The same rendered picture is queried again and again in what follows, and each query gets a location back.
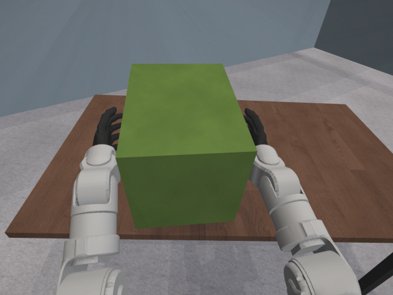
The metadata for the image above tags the carton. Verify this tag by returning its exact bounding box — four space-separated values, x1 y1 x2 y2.
115 64 257 229

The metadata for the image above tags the left robot forearm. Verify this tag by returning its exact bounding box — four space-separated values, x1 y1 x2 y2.
55 144 120 295

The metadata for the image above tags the robot right hand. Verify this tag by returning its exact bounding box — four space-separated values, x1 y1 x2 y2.
243 108 268 146

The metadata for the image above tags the table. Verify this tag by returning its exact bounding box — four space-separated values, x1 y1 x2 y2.
5 95 393 295

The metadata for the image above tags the robot left hand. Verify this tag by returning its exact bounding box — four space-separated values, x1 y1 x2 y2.
93 107 123 150

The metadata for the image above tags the robot right upper arm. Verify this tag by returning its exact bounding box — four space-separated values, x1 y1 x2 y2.
284 250 361 295

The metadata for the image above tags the right robot forearm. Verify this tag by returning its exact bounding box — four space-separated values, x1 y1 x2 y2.
248 144 362 295

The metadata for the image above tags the robot left upper arm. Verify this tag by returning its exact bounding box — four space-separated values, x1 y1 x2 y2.
56 267 127 295

